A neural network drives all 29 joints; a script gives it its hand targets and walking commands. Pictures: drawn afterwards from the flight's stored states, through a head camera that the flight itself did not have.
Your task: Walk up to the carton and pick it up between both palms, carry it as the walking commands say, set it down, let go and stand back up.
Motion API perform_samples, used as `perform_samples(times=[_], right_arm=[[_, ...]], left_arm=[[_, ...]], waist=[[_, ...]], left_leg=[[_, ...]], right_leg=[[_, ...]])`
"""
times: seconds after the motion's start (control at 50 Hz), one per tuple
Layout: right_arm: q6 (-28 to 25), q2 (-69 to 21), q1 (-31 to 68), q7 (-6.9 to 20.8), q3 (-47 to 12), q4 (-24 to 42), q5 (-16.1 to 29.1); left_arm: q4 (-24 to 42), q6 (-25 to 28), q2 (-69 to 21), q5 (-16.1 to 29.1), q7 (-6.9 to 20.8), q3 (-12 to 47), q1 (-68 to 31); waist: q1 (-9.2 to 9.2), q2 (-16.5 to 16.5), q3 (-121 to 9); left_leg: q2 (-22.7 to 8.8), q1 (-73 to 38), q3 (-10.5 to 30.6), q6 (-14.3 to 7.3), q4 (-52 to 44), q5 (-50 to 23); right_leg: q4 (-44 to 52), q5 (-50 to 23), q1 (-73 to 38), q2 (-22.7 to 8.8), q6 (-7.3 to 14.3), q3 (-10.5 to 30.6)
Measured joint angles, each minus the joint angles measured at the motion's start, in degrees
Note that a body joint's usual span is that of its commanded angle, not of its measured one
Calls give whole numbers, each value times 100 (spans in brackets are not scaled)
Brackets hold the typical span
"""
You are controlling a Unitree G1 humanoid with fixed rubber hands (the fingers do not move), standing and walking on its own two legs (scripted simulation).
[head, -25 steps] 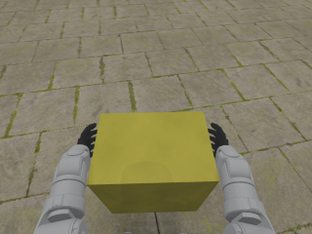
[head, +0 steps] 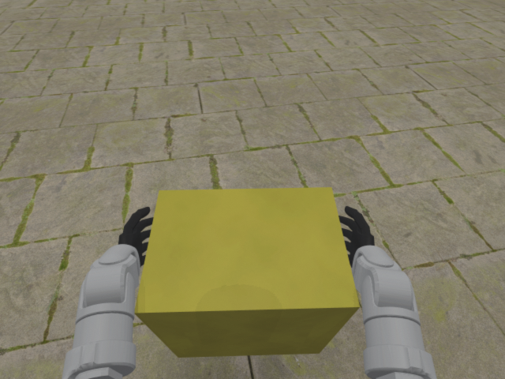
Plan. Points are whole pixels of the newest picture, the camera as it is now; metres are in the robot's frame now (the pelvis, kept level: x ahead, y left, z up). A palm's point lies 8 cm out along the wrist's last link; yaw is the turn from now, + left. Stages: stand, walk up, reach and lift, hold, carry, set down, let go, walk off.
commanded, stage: reach and lift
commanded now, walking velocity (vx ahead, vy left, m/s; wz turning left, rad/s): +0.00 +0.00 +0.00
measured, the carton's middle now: (247, 280) +0.30 +0.02 -0.03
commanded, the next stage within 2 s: hold in 1.10 s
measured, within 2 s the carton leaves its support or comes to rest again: neither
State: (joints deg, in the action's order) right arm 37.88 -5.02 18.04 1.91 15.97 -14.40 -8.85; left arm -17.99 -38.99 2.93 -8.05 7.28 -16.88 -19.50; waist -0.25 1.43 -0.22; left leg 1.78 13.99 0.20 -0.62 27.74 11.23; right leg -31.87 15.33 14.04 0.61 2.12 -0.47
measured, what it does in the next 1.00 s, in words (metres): stands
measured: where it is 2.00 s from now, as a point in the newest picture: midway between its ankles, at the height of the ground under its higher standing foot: outside the picture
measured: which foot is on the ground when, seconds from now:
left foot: down 0.00-1.00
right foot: down 0.00-1.00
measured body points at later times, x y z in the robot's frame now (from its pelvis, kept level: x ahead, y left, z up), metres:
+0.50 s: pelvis +0.00 +0.00 +0.00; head -0.03 +0.00 +0.45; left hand +0.32 +0.21 +0.05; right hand +0.32 -0.17 +0.05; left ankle +0.04 +0.12 -0.73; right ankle +0.02 -0.09 -0.73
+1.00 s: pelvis -0.01 +0.00 +0.00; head -0.03 +0.00 +0.45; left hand +0.30 +0.21 +0.05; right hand +0.30 -0.17 +0.05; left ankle +0.04 +0.12 -0.73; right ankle +0.02 -0.09 -0.73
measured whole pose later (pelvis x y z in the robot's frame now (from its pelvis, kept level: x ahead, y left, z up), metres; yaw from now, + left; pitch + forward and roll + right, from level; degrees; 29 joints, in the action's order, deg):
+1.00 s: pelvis -0.01 +0.00 +0.00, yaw +0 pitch -4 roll +1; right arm 40.8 -5.0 15.4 2.4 14.3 -9.8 -8.8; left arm -12.1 -42.5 1.9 -8.1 7.4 -16.7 -16.5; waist -0.3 1.5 0.8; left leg 1.8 12.0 0.3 -0.5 25.7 9.7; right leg -30.1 13.9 12.1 0.6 2.1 -0.4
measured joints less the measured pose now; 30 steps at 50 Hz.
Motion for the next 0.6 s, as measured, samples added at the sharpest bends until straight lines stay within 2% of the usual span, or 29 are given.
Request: perform_samples(times=[0.18, 0.6], right_arm=[[175, 0, 0, 0, -21, 82, 2], [247, 0, -86, 21, -53, 297, 2]], left_arm=[[135, -222, 0, -16, 6, 0, 1], [342, -306, -51, -25, 12, 0, 56]], waist=[[0, 7, 52], [0, 11, 100]], left_leg=[[0, -187, 4, 12, -128, -74], [0, -193, 6, 13, -161, -99]], right_leg=[[95, -55, -171, 0, 0, 0], [133, -84, -179, 1, 0, 2]])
